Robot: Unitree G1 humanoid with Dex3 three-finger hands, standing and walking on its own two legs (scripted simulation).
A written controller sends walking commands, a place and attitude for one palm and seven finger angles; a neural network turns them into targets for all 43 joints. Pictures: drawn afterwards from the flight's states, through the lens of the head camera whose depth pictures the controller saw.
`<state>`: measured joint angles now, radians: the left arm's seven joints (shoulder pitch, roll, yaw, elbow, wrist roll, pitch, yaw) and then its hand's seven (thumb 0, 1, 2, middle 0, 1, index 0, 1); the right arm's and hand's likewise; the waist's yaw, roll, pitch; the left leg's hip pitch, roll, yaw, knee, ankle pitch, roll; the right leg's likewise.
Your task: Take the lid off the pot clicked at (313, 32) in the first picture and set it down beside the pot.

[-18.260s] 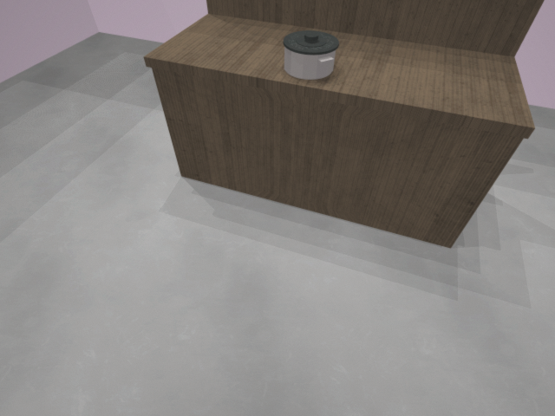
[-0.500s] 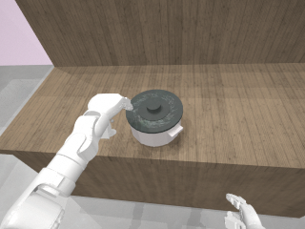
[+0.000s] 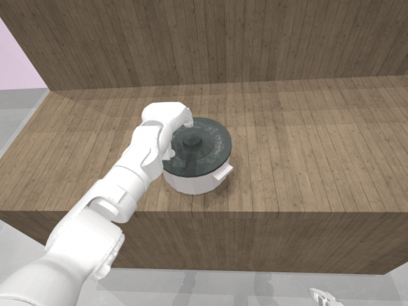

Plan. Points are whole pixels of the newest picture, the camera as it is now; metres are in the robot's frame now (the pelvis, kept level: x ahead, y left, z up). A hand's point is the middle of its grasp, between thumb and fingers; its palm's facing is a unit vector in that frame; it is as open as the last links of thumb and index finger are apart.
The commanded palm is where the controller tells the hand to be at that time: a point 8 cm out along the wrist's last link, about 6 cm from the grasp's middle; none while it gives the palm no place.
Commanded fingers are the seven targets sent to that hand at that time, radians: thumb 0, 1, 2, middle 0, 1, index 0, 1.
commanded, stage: move the open hand above the knob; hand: left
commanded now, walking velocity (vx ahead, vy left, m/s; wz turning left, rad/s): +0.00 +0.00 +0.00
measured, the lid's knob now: (191, 139) +0.50 +0.03 +0.02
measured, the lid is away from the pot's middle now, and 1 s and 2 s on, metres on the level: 0.00 0.00 0.00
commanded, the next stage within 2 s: lower the open fingers around the knob in 0.86 s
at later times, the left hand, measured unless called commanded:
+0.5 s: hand (191, 127) +0.47 +0.02 +0.09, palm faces -0.31 -0.03 -0.95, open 10.3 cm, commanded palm +0.47 +0.03 +0.15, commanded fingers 0.00 -0.27 1.32 -0.81 -0.08 -0.81 -0.08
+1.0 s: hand (191, 126) +0.47 +0.02 +0.09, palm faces -0.29 -0.03 -0.96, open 10.3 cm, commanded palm +0.46 +0.03 +0.15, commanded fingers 0.00 -0.27 1.32 -0.81 -0.08 -0.81 -0.08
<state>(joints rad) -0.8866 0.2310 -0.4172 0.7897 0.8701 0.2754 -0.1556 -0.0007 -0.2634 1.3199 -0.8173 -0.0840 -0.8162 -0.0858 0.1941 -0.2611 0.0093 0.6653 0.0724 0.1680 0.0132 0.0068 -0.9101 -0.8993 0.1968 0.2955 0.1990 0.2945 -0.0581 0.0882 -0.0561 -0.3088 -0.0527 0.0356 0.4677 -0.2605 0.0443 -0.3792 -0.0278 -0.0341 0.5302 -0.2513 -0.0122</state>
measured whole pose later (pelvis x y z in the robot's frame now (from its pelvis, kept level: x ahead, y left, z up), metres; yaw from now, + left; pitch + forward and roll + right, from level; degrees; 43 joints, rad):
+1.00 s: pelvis +0.01 +0.00 +0.00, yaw -1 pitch +9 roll +1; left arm -1.09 0.12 -0.39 1.06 0.86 0.32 -0.09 0.00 -0.26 1.32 -0.82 -0.08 -0.82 -0.09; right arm 0.21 -0.26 0.01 0.72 0.06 0.08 -0.01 0.01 -0.91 -0.90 0.20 0.30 0.20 0.29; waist -0.09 0.08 -0.09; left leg -0.36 -0.05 0.06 0.46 -0.26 0.04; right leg -0.44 -0.02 -0.01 0.53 -0.25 -0.01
